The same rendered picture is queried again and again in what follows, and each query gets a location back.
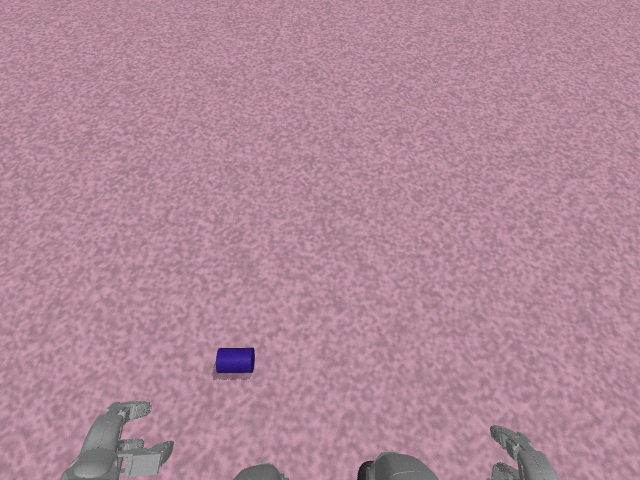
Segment left robot arm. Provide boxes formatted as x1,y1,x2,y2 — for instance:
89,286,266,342
60,448,120,480

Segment can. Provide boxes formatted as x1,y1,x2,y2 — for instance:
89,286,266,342
216,348,255,373

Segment right robot hand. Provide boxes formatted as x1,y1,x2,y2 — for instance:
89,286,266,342
486,425,559,480

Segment left robot hand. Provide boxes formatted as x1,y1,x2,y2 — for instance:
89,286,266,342
80,401,174,477

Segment right robot foot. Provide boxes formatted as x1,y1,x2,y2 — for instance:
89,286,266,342
357,461,374,480

